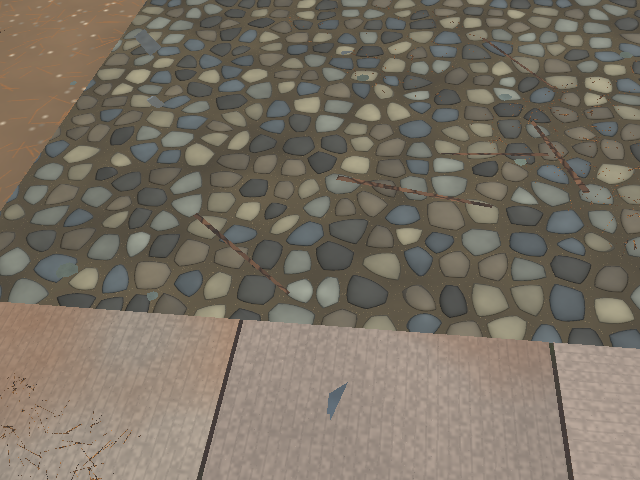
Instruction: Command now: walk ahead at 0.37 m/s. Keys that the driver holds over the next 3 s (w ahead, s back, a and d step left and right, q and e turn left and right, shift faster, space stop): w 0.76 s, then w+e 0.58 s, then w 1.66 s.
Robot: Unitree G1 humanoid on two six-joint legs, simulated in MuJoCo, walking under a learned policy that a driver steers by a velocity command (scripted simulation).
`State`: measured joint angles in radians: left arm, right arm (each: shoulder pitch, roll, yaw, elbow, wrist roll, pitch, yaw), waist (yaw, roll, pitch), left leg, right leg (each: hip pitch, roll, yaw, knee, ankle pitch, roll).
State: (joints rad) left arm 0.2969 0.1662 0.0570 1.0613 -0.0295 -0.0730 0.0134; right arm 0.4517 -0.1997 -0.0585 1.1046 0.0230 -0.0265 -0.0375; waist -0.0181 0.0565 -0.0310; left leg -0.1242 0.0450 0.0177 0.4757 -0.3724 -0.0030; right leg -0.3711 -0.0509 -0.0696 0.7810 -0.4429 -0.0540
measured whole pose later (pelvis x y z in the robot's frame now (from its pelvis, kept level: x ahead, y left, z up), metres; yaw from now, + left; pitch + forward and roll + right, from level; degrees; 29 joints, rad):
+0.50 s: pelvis +0.23 -0.01 +0.02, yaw -1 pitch +3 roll +1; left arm 0.52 0.15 -0.01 1.11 0.01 -0.08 0.00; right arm 0.00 -0.17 0.01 0.75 0.00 -0.08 0.04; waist -0.01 -0.01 -0.01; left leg -0.66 -0.01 0.16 0.92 -0.32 0.13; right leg -0.13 0.01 0.09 0.95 -0.26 -0.06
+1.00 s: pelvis +0.50 -0.07 +0.07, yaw -5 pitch +3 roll +2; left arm 0.03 0.22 0.02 0.79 -0.02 -0.07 -0.05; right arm 0.41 -0.25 -0.05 1.03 0.01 -0.08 0.00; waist -0.08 -0.03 0.00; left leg 0.08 0.03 0.17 0.32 -0.42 -0.03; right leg -0.52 -0.04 -0.06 0.53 -0.09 -0.11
